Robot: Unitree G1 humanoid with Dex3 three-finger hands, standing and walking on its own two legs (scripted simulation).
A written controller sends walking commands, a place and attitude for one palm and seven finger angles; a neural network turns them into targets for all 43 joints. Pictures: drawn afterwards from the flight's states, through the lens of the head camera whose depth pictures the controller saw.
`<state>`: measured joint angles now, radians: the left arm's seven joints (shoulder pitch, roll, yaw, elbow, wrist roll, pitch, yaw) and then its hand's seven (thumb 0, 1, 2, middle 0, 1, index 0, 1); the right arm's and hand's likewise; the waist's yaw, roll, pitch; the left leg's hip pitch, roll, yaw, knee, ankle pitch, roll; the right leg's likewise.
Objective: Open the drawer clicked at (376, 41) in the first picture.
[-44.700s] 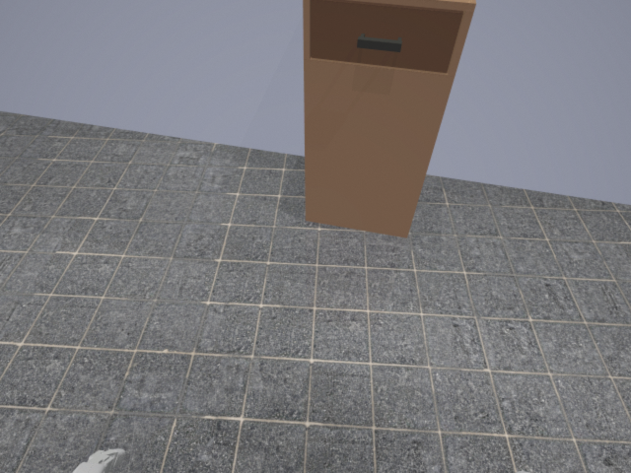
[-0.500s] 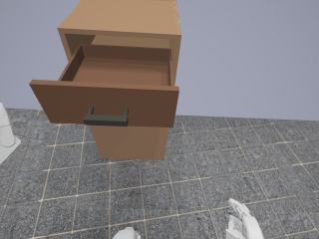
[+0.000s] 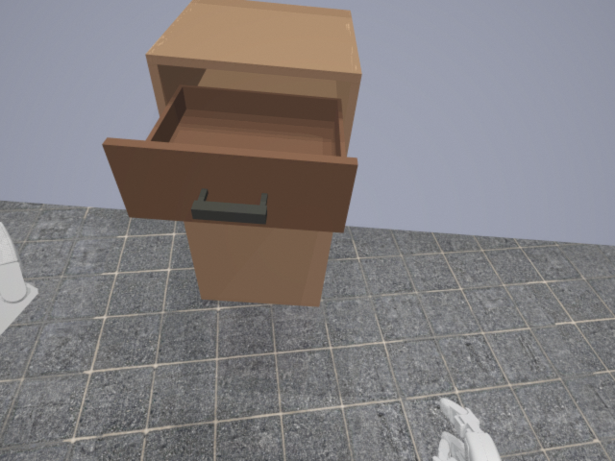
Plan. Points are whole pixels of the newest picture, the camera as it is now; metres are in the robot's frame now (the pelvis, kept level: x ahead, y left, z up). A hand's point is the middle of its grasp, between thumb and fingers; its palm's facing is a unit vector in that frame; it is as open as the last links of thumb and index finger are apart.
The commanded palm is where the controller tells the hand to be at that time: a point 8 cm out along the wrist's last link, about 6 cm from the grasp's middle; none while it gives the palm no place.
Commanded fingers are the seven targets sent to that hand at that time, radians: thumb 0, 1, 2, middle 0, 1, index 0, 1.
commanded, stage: stop stepping back and stand still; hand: left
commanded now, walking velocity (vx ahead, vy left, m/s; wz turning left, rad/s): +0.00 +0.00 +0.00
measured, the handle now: (232, 204) +0.50 +0.16 +0.05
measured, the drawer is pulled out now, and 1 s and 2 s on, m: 0.30 0.30 0.30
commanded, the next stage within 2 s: let the arm hang, fingers relaxed in 0.18 s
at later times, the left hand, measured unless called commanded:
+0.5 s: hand out of the picture +0.14 +0.21 -0.13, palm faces -0.01 -0.96 -0.28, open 7.4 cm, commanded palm none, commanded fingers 0.00 0.90 0.90 -0.20 -0.30 -0.20 -0.30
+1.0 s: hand out of the picture +0.00 +0.22 -0.16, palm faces +0.02 -0.96 -0.28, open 7.4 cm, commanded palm none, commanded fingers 0.00 0.90 0.90 -0.20 -0.30 -0.20 -0.30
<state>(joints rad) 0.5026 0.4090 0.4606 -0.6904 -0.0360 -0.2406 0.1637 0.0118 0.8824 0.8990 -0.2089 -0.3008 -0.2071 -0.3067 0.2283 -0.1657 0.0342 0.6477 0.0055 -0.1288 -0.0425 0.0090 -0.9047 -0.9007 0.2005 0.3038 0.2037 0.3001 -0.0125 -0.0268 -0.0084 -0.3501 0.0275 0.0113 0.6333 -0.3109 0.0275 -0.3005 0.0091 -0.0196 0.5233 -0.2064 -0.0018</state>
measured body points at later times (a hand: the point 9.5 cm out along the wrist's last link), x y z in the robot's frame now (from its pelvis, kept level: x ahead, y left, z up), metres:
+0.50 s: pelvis +0.01 +0.01 +0.00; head +0.01 +0.00 +0.45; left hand +0.14 +0.26 -0.11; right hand +0.12 -0.25 -0.13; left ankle +0.05 +0.11 -0.73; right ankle +0.05 -0.13 -0.73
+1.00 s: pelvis +0.02 +0.00 +0.01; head +0.05 -0.01 +0.46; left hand +0.00 +0.27 -0.14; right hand +0.03 -0.23 -0.15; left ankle +0.05 +0.11 -0.73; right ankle +0.05 -0.13 -0.73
